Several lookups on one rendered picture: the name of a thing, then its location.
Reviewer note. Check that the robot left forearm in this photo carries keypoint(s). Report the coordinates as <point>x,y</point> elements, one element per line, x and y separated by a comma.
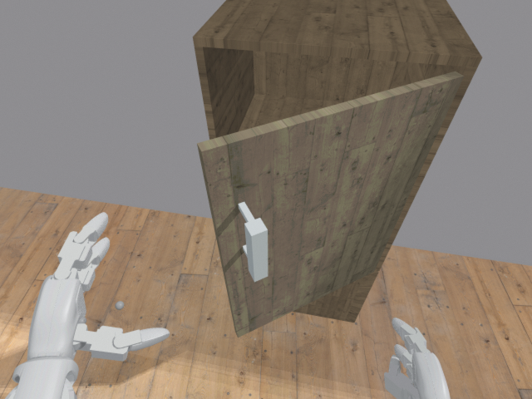
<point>45,378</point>

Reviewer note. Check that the cupboard door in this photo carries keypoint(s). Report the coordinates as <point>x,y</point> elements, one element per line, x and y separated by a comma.
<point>329,185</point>

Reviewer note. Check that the right robot hand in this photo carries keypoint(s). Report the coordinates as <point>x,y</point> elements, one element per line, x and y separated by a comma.
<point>426,378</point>

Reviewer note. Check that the handle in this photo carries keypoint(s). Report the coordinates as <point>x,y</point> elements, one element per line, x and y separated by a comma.
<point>256,248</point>

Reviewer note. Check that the left robot hand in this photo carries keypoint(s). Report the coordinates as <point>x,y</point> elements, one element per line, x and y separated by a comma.
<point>55,329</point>

